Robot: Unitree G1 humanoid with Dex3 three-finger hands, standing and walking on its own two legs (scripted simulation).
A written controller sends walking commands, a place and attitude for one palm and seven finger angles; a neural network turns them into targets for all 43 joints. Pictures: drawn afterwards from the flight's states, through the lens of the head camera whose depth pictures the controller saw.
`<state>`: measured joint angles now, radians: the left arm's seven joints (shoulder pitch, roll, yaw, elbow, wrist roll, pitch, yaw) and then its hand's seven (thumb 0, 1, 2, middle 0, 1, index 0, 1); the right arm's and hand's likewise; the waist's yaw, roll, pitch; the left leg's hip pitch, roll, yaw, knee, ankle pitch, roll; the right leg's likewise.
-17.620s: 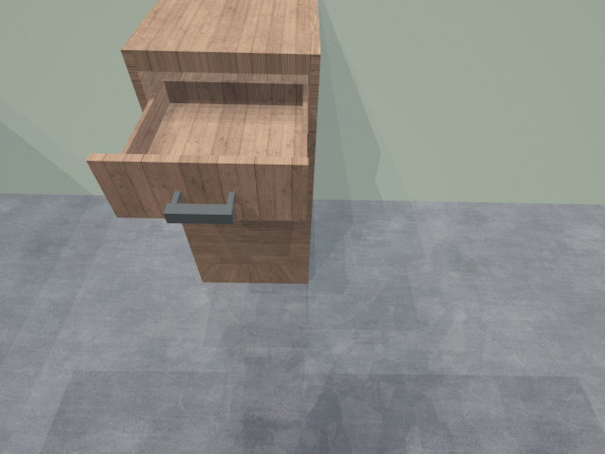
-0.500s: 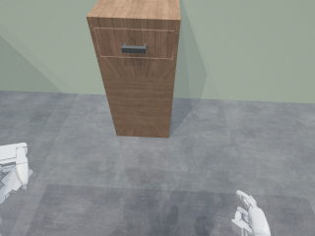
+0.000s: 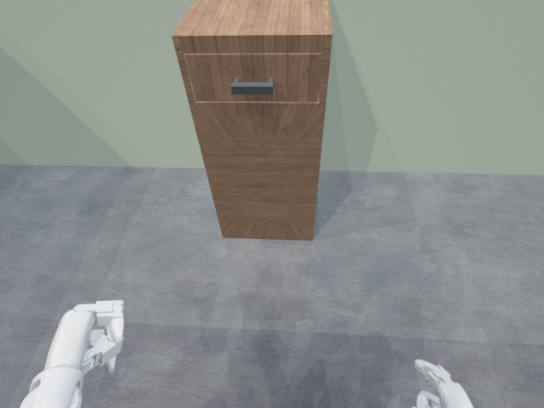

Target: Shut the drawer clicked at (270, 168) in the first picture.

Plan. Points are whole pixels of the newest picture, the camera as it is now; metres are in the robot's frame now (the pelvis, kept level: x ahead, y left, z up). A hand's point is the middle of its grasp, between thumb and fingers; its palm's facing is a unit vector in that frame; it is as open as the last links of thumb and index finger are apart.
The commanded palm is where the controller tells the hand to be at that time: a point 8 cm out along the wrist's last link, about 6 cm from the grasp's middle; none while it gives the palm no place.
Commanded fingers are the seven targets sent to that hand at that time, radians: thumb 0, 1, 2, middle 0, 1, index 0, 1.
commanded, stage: let the arm hang, fingers relaxed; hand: left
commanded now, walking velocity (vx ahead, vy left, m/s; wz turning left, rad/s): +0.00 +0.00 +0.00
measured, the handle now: (253, 84) +0.90 +0.11 +0.02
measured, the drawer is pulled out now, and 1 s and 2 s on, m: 0.00 0.00 0.00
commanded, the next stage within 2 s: look to check the result in 0.98 s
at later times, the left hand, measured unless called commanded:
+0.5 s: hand out of the picture -0.07 +0.18 -0.16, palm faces +0.03 -0.97 -0.24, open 5.7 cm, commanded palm none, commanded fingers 0.00 0.90 0.90 -0.20 -0.30 -0.20 -0.30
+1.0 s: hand out of the picture -0.02 +0.13 -0.17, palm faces +0.04 -0.98 -0.17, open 7.3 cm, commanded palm none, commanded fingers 0.00 0.90 0.90 -0.20 -0.30 -0.20 -0.30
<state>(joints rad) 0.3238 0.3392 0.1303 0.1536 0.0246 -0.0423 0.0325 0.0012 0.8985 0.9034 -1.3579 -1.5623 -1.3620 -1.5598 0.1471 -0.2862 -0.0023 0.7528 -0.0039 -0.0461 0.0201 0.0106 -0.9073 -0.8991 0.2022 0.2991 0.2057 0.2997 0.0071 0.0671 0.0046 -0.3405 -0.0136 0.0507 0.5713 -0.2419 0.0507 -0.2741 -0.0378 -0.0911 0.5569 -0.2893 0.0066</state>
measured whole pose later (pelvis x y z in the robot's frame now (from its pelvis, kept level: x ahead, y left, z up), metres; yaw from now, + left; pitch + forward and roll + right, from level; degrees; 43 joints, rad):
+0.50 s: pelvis -0.01 +0.00 +0.01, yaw +0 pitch -2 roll -1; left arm 0.35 0.17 0.01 1.17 0.01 0.02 0.03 0.01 0.91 0.90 -0.48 -0.63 -0.48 -0.63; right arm 0.34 -0.14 0.00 1.11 -0.01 0.03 -0.02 0.01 -0.91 -0.90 0.20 0.30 0.20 0.30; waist 0.00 0.04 0.07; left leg -0.24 -0.02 0.05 0.43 -0.16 0.04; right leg -0.18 -0.03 -0.09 0.43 -0.22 0.00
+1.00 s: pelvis +0.00 -0.02 +0.01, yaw +0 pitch -2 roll +0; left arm 0.30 0.10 0.02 1.15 0.01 -0.01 0.04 0.01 0.92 0.90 -0.20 -0.30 -0.20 -0.30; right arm 0.33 -0.10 -0.01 1.13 -0.02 0.01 -0.03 0.00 -0.91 -0.90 0.20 0.30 0.20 0.30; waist -0.01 0.02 0.04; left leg -0.23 0.01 0.05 0.44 -0.18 0.02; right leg -0.17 -0.01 -0.09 0.45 -0.24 -0.03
